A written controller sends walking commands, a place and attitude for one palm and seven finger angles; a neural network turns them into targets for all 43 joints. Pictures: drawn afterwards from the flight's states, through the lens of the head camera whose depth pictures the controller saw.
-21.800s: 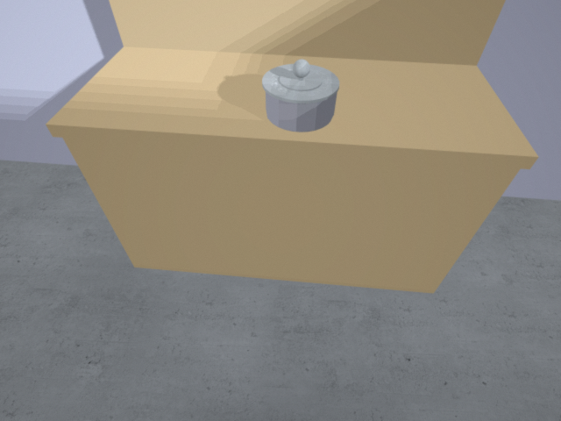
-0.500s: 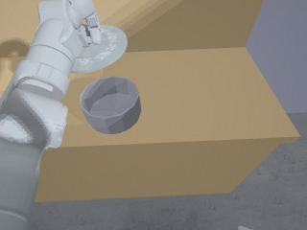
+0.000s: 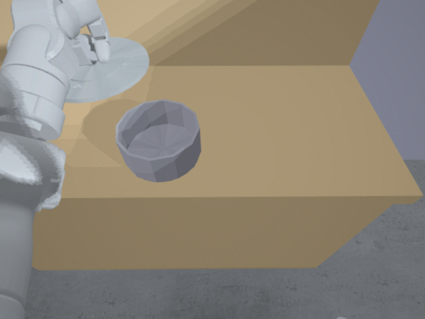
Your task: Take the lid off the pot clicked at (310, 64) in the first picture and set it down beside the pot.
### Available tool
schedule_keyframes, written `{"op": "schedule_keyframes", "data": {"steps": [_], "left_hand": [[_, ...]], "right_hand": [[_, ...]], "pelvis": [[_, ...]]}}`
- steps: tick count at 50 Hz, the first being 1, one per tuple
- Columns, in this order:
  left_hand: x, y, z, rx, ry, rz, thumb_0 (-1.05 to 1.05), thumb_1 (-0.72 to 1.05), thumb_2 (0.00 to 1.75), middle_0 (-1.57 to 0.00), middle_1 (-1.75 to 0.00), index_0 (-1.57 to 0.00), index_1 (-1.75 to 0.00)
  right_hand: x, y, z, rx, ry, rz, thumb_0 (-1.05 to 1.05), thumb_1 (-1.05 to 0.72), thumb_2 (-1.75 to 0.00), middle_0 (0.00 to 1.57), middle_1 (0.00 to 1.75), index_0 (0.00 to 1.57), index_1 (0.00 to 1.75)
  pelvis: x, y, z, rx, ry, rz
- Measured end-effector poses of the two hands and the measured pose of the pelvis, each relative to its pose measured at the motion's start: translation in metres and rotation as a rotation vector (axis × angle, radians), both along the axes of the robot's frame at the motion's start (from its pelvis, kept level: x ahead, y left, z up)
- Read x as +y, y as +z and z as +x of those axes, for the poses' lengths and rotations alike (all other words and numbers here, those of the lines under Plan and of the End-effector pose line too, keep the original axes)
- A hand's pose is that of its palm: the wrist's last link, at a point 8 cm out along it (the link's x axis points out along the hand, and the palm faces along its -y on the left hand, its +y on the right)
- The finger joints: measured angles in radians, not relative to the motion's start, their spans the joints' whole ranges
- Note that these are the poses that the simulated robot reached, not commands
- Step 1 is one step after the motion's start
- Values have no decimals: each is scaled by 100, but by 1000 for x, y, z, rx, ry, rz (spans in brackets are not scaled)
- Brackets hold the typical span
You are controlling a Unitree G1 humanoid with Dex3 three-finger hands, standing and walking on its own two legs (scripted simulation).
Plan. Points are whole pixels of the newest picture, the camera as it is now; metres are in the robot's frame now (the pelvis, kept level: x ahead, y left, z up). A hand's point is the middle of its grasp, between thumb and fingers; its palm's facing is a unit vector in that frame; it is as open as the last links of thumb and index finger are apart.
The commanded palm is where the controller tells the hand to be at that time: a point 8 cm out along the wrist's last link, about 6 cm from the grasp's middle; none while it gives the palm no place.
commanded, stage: move the lid sideways beside the pot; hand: left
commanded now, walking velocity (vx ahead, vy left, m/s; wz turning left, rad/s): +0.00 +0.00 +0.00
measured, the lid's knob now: (86, 47) +0.54 +0.20 +0.23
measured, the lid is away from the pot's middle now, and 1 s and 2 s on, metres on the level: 0.10 0.21 0.24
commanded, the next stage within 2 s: lower the lid onto the table in 1.34 s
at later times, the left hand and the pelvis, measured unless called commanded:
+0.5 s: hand (42, 55) +0.48 +0.25 +0.25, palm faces -0.27 -0.09 -0.96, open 3.3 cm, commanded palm +0.49 +0.25 +0.32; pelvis +0.00 +0.01 +0.00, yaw +0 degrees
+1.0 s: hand (10, 55) +0.48 +0.30 +0.25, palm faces -0.28 -0.07 -0.96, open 3.3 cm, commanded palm +0.50 +0.30 +0.32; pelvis +0.00 +0.01 +0.00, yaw +0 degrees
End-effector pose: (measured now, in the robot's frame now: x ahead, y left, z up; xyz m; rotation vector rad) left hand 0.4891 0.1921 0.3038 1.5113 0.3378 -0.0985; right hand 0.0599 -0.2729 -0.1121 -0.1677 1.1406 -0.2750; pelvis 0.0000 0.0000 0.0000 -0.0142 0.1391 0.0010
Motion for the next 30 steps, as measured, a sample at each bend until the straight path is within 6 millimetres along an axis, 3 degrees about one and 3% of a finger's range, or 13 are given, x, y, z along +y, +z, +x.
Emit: {"op": "schedule_keyframes", "data": {"steps": [15, 30], "left_hand": [[34, 5, -4, -6, 46, 5, -14, 44, 83, -48, -90, -117, -119], [67, -1, -11, 11, 75, 27, -14, 44, 83, -48, -90, -117, -119]], "right_hand": [[12, -4, -5, 23, -7, 27, 0, -90, -90, 20, 30, 20, 30], [7, 0, -15, 46, -23, -13, 0, -90, -90, 20, 30, 20, 30]], "pelvis": [[4, 0, 0, 3, -3, -4], [7, -1, -3, 0, -2, -11]]}}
